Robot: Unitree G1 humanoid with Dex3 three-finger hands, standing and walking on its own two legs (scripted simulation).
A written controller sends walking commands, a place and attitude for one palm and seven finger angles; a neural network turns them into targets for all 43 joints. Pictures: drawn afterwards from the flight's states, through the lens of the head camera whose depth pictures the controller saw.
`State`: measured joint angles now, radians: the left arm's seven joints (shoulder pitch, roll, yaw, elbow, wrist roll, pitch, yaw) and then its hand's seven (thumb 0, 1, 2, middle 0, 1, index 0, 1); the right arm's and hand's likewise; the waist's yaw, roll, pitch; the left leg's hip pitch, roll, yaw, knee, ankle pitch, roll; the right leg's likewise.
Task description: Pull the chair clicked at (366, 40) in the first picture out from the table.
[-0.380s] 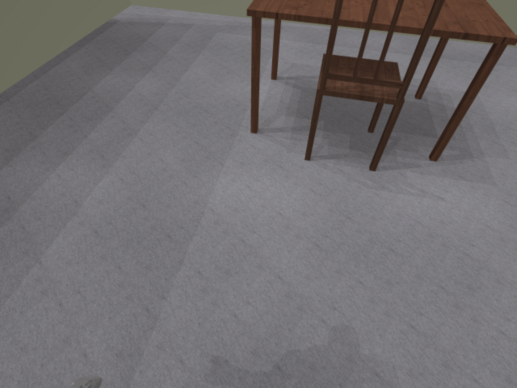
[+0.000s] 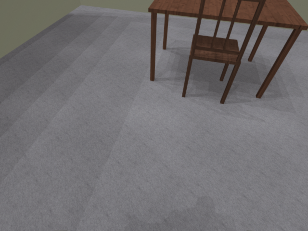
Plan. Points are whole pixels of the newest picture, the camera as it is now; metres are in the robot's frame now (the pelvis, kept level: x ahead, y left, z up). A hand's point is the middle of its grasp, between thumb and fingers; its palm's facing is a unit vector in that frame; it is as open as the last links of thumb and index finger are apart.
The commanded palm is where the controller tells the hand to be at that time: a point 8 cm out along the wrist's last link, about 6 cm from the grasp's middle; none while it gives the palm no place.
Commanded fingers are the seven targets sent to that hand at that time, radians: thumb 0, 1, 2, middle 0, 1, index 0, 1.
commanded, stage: stand and wait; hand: left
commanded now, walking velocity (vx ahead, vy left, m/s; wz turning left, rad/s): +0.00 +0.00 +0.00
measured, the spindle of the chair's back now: (217, 25) +1.45 -0.36 -0.06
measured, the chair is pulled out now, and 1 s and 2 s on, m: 0.00 0.00 0.00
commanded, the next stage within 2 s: look at it before walking up in 0.44 s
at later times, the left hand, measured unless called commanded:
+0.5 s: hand out of the picture +0.07 +0.24 -0.15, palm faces -0.03 -0.94 -0.33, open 7.4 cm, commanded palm none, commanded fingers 0.00 0.90 0.90 -0.20 -0.30 -0.20 -0.30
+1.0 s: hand out of the picture +0.07 +0.23 -0.15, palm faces -0.03 -0.94 -0.33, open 7.4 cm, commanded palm none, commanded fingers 0.00 0.90 0.90 -0.20 -0.30 -0.20 -0.30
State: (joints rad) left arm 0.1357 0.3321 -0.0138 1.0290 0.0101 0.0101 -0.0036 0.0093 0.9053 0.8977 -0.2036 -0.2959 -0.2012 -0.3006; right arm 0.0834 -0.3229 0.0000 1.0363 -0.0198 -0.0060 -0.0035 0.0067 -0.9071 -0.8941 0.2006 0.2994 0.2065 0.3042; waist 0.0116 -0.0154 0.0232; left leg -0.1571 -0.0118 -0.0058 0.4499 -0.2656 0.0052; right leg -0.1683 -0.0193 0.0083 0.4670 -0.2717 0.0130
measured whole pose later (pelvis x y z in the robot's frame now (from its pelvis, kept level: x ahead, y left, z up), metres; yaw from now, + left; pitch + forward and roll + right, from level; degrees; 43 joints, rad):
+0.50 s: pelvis -0.01 -0.01 +0.00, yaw +0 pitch -2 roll +0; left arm 0.13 0.34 -0.01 1.08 0.01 0.00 -0.01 0.01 0.91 0.90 -0.20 -0.30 -0.20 -0.30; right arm 0.12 -0.34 0.00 1.11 -0.01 0.00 0.00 0.01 -0.91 -0.89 0.20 0.30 0.21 0.30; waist 0.00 -0.01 0.03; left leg -0.14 0.01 -0.01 0.40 -0.22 -0.01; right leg -0.16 0.00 0.01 0.42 -0.23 0.00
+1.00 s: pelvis -0.01 -0.01 +0.00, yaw +0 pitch -2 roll +0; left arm 0.13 0.34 -0.01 1.09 0.01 0.00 -0.01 0.01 0.91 0.90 -0.20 -0.30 -0.20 -0.30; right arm 0.11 -0.34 0.00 1.11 -0.01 -0.01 0.00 0.01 -0.91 -0.89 0.20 0.30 0.21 0.30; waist 0.01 -0.01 0.03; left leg -0.13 0.01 -0.01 0.37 -0.22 -0.02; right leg -0.15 0.00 0.01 0.40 -0.22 -0.01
